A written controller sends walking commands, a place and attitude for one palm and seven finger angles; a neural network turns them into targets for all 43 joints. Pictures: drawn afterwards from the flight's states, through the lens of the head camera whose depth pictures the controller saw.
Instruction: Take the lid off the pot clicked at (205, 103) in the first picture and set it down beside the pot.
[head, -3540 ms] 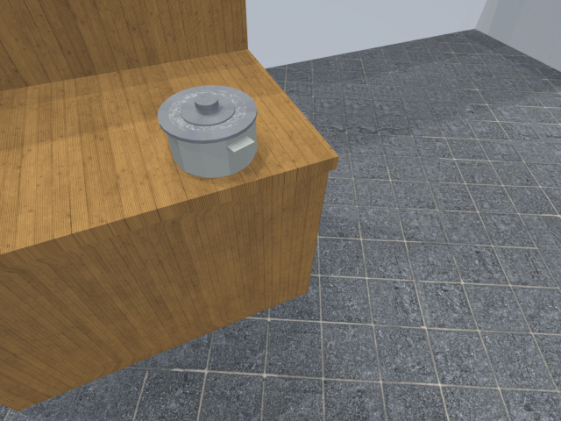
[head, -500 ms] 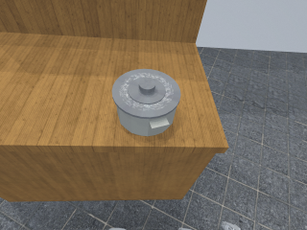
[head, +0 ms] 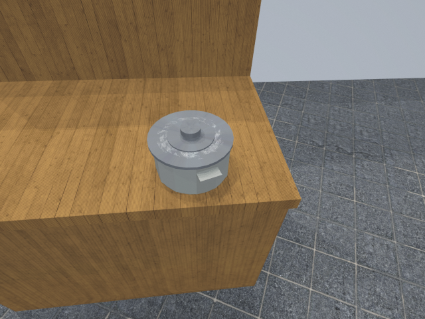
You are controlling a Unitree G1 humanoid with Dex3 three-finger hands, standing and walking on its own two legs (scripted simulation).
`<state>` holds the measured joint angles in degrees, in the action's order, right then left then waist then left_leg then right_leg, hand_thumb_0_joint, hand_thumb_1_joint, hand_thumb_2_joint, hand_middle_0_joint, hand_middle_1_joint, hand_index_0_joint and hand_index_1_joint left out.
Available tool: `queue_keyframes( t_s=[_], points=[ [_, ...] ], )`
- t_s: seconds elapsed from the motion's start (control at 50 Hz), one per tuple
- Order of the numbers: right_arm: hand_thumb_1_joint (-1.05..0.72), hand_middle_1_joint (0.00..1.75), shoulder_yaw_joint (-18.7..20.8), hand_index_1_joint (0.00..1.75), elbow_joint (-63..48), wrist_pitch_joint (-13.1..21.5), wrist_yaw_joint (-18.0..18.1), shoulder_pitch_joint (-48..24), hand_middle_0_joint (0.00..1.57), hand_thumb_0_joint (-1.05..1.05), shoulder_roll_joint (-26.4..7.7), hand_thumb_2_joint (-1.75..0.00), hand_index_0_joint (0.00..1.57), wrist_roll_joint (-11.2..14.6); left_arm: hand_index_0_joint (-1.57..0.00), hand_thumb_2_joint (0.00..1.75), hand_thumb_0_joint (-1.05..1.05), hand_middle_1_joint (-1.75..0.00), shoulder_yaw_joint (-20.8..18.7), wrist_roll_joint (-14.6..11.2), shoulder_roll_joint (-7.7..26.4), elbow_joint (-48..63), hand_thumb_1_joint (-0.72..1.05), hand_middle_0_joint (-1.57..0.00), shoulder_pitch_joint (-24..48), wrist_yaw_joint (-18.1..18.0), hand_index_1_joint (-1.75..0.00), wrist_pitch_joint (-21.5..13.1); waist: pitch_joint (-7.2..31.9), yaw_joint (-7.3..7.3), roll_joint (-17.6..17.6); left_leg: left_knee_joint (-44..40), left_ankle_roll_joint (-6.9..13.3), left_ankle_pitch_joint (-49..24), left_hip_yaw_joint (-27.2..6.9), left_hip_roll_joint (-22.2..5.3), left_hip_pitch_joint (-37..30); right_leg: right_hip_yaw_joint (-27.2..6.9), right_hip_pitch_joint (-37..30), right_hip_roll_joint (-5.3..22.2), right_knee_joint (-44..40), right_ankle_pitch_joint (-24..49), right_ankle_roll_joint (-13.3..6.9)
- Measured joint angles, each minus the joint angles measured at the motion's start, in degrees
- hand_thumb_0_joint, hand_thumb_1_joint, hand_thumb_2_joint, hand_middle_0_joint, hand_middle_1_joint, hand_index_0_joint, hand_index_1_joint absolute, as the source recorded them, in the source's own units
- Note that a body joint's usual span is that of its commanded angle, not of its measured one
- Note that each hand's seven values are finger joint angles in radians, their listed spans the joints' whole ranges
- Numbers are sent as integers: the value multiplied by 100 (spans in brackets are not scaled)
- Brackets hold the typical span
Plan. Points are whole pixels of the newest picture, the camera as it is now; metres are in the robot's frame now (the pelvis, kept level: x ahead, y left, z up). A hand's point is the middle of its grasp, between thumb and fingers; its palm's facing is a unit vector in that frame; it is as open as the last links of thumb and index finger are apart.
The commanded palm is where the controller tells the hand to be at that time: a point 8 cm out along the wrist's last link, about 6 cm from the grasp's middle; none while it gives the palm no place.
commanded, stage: look again from close up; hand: left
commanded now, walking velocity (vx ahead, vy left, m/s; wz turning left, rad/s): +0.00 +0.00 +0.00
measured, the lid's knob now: (190, 129) +0.50 +0.08 +0.09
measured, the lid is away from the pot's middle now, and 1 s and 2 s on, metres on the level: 0.00 0.00 0.00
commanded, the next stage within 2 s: shuffle to correct the standing spot in 0.88 s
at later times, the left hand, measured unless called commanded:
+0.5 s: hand out of the picture -0.02 +0.23 -0.19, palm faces +0.03 -0.98 -0.20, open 7.4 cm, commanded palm none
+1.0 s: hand out of the picture -0.08 +0.22 -0.19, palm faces +0.05 -0.99 -0.16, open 7.4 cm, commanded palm none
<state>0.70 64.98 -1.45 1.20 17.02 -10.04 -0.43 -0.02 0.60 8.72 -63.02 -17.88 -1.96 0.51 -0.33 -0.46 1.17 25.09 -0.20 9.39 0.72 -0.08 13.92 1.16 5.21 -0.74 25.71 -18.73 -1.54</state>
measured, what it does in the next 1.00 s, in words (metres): shifts its weight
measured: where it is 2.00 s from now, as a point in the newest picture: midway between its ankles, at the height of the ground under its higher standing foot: outside the picture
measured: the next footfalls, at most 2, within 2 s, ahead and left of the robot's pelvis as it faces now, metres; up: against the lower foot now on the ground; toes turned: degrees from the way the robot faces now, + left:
none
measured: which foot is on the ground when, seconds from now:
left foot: down 0.00-1.00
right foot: down 0.00-1.00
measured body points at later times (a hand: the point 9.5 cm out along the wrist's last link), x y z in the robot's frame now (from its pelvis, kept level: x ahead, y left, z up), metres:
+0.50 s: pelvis -0.03 +0.05 -0.01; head -0.02 +0.08 +0.44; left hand -0.02 +0.29 -0.17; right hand +0.02 -0.18 -0.15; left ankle +0.05 +0.12 -0.74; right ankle -0.05 -0.10 -0.74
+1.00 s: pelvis -0.03 +0.05 +0.00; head -0.03 +0.08 +0.45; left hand -0.08 +0.27 -0.17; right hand +0.02 -0.18 -0.14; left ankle +0.05 +0.12 -0.74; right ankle -0.05 -0.10 -0.74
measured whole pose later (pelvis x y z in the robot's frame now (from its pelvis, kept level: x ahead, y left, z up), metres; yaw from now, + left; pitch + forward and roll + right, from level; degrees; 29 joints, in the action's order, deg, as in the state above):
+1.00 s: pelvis -0.03 +0.05 +0.00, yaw +1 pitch -1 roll -1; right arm 1.1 59.6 0.0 0.5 13.5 -8.8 -0.1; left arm 0.5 1.6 10.3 -60.7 -23.2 -2.2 -0.5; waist -0.6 1.5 2.5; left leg 26.5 4.0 7.0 1.4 2.7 18.8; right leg 0.9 9.7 2.1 26.8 -16.3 1.9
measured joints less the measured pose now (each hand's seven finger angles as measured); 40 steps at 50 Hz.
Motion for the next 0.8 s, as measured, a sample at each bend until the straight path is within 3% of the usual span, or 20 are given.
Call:
queue_keyframes(
  t_s=[0.12,0.22,0.32,0.58,0.8],
  points=[
    [-91,30,-31,30,-187,76,27,-15,19,1,43,-90,19,-3,-20,89,1,-30,74,21,-107,71,91,-20,16,-118,-30,-210,-242,-12,-105,439,38,171,-6,-137,276,-19,104,-131,21,96,43],
    [-92,30,-27,30,-409,144,25,-83,19,1,185,-90,19,-11,-20,89,1,-30,44,31,-52,160,91,-20,-5,-131,-30,-145,-262,-78,-62,717,139,276,-1,-59,380,-7,182,-52,291,-44,122],
    [-94,30,15,30,-487,109,20,-152,20,2,126,-90,20,-27,-20,89,1,-30,-6,67,33,304,91,-20,38,-117,-30,-93,-211,-17,-74,865,271,307,-11,58,488,25,263,60,438,-98,211],
    [-93,30,18,30,-695,107,-73,-391,20,1,108,-90,20,-9,-20,89,1,-30,-40,99,308,458,91,-20,-220,-74,-30,-59,-101,130,88,425,446,-45,77,263,552,-26,460,269,293,87,242],
    [-92,30,11,30,-657,144,-92,-444,20,1,134,-90,20,23,-20,89,1,-30,19,103,265,319,91,-20,-496,-38,-30,-70,-48,200,136,240,457,-173,70,290,506,-19,429,296,145,202,320]
  ],
)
